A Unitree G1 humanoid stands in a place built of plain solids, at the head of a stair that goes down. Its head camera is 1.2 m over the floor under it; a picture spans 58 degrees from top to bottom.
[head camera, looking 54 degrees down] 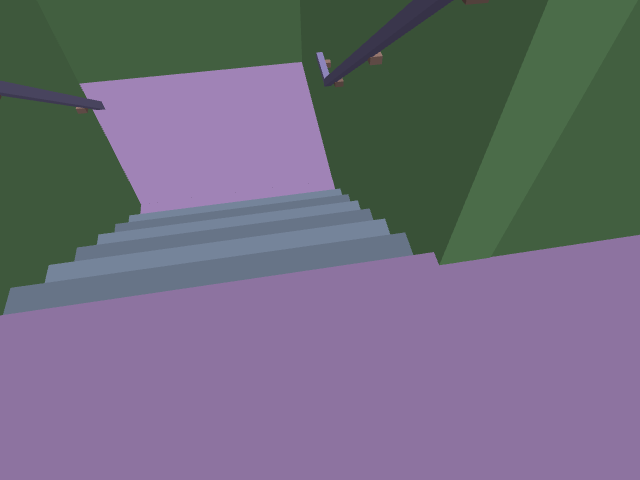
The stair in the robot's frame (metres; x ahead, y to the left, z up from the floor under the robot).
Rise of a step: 0.19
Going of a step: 0.23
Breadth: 1.50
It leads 10 degrees to the left of straight ahead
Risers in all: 7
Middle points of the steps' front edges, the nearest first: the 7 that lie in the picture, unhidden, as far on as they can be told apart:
0.69 0.36 0.00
0.92 0.40 -0.19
1.14 0.43 -0.38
1.37 0.47 -0.57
1.59 0.51 -0.76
1.81 0.55 -0.95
2.04 0.59 -1.14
